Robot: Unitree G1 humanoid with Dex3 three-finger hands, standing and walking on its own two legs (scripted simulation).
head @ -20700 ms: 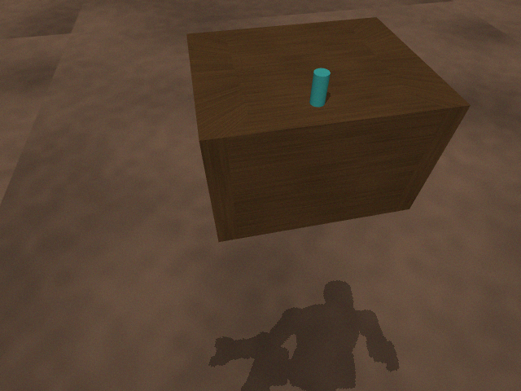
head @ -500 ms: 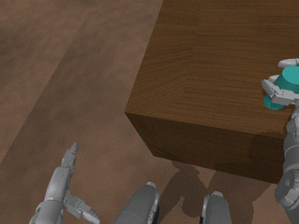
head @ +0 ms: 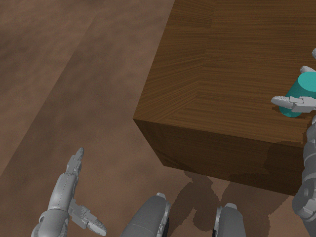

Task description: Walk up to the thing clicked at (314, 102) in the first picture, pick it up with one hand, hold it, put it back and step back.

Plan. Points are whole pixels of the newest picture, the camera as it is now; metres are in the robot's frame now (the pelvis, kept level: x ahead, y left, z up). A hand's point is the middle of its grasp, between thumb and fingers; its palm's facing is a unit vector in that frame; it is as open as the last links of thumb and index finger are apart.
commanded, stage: withdraw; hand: right
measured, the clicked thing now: (300, 96) +0.49 -0.22 +0.00
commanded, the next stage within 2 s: rise in 0.24 s
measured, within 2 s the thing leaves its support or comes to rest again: neither
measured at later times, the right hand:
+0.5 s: hand out of the picture +0.49 -0.34 +0.14, palm faces +0.32 +0.93 -0.17, open 16.9 cm
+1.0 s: hand out of the picture +0.33 -0.34 +0.11, palm faces +0.37 +0.85 -0.37, open 17.1 cm
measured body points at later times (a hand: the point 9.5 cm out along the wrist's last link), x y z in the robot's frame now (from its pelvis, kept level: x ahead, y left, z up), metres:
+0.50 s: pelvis +0.01 -0.01 +0.05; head +0.10 -0.04 +0.49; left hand +0.18 +0.23 +0.04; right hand +0.46 -0.38 +0.15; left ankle +0.02 +0.15 -0.62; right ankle +0.05 -0.13 -0.62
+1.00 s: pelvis +0.04 -0.01 +0.08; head +0.07 -0.02 +0.53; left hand +0.21 +0.24 +0.04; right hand +0.30 -0.38 +0.13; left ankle +0.02 +0.15 -0.62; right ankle +0.05 -0.13 -0.62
